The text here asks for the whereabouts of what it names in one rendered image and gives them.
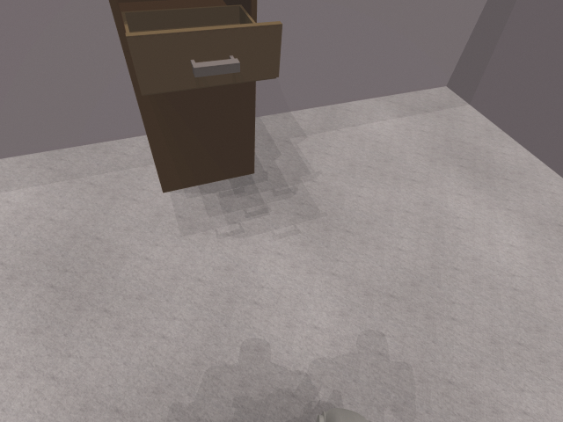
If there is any handle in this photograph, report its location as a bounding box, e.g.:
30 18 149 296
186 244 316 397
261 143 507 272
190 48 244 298
190 55 240 77

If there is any cabinet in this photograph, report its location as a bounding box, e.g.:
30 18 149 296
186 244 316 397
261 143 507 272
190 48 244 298
109 0 257 193

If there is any drawer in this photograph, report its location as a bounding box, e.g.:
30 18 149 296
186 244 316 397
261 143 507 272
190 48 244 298
121 4 282 96

